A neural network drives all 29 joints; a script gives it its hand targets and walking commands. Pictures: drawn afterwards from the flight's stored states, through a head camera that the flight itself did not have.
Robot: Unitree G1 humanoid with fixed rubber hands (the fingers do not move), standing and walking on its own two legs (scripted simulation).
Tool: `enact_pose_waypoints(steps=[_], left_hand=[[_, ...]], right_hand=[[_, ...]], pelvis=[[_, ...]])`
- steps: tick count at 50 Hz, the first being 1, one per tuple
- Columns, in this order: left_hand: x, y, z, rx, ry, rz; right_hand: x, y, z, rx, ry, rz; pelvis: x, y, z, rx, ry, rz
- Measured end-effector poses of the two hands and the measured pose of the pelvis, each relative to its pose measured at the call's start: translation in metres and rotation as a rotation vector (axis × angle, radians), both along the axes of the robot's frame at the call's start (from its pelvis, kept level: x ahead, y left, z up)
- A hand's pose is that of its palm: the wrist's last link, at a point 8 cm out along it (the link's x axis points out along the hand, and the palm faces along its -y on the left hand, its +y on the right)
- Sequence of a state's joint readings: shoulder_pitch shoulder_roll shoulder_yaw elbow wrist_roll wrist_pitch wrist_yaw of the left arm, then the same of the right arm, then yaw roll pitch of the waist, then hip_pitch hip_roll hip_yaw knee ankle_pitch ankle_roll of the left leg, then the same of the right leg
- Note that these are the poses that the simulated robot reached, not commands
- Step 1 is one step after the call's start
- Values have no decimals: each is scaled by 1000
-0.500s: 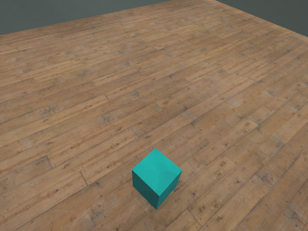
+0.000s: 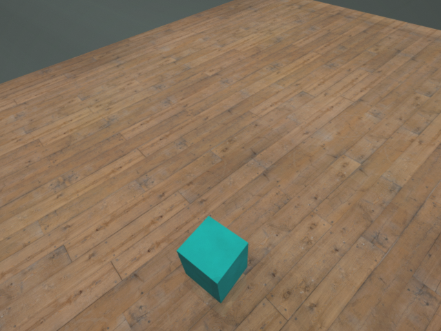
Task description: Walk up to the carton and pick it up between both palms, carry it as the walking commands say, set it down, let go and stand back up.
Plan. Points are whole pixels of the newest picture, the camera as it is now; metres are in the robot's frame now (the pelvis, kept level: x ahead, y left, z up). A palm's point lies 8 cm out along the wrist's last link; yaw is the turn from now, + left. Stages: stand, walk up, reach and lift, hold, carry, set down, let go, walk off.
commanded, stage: walk up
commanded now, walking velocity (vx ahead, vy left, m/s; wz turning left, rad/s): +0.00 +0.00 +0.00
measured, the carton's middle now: (214, 259) +0.53 +0.07 -0.66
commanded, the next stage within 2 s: none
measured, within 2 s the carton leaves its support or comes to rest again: neither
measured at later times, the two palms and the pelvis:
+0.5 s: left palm out of the picture -0.02 +0.29 -0.17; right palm out of the picture +0.08 -0.23 -0.13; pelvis -0.03 +0.03 -0.02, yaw +12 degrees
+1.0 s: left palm out of the picture -0.02 +0.21 -0.13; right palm (406, 330) +0.15 -0.33 -0.12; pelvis +0.00 -0.06 -0.01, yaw +25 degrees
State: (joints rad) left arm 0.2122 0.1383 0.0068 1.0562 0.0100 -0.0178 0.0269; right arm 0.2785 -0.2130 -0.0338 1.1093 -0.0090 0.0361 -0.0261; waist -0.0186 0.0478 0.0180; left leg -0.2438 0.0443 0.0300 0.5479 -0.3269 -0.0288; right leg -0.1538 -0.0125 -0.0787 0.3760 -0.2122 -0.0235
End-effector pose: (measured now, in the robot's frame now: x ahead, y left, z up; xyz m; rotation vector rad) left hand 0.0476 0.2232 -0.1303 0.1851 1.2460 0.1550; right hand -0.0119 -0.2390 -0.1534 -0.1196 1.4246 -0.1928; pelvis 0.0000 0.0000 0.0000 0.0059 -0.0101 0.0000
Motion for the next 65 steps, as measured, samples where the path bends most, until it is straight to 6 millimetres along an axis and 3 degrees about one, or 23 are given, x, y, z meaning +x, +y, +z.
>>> enact_pose_waypoints(steps=[5,10,17,24,32,36,44,47,50,53,56,61,65], left_hand=[[-1,-8,-10,-31,1,22],[-16,-5,-13,-30,31,54],[-50,30,-21,31,45,151],[-69,65,-37,24,9,221],[-56,68,-13,-1,-97,240],[-56,64,-5,-17,-133,259],[-52,34,7,15,-173,304],[-51,14,6,50,-172,321],[-69,-11,5,67,-129,373],[-92,-40,9,57,-72,435],[-103,-66,10,45,-29,474],[-103,-93,-1,15,-6,532],[-96,-104,-21,-21,-3,560]], right_hand=[[3,8,3,3,-24,2],[12,11,6,4,-63,19],[32,2,8,-39,-67,145],[86,5,16,-139,-173,284],[111,19,44,-153,-242,365],[114,11,51,-161,-236,396],[127,-42,52,-187,-194,442],[143,-69,42,-190,-188,456],[165,-86,31,-186,-182,497],[199,-79,31,-146,-212,544],[236,-58,31,-81,-282,587],[284,-12,32,4,-388,649],[300,7,29,19,-435,682]], pelvis=[[0,-4,-2,-10,-8,8],[-2,-7,-1,-5,-10,8],[-16,-1,-11,-25,-14,109],[-26,26,-25,-28,-15,200],[-35,28,-6,-47,10,286],[-31,17,-1,-56,20,323],[-16,-22,-1,-64,41,398],[-7,-45,-8,-43,52,410],[3,-64,-13,-29,53,430],[16,-73,-7,-15,46,453],[27,-78,-4,-8,45,460],[42,-86,-9,-25,38,494],[52,-92,-20,-35,34,529]])
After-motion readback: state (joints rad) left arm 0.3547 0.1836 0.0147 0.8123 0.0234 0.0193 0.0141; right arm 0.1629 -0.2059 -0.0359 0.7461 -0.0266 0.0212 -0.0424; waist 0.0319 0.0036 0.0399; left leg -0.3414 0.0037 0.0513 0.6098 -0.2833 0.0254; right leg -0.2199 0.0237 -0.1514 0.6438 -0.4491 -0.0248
